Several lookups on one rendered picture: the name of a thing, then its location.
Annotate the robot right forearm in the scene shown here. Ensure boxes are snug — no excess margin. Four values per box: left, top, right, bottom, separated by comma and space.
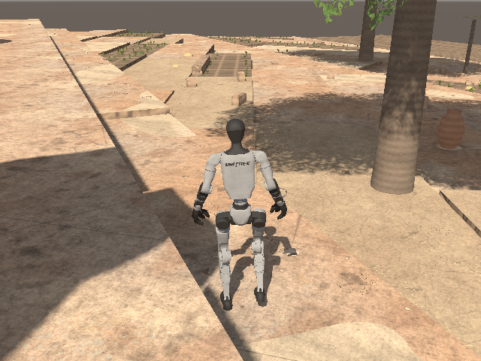
269, 179, 284, 206

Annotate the robot right upper arm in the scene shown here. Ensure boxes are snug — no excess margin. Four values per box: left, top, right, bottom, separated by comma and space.
253, 150, 276, 191

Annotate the robot shin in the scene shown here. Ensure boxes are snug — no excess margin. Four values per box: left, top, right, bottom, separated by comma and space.
218, 251, 231, 300
253, 241, 265, 292

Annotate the robot left forearm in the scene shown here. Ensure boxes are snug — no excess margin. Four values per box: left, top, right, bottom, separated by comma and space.
193, 182, 208, 211

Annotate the robot right hand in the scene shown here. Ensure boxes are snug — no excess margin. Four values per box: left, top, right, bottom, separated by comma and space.
270, 201, 287, 220

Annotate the robot right shin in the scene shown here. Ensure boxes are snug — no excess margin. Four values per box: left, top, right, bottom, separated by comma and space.
253, 241, 265, 292

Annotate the robot left shin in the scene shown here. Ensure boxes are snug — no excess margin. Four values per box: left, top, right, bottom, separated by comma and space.
218, 251, 231, 300

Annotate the robot left hand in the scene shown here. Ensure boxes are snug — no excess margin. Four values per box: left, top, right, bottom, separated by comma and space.
192, 208, 210, 226

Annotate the robot left upper arm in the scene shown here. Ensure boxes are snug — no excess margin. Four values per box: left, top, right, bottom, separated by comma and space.
201, 153, 222, 194

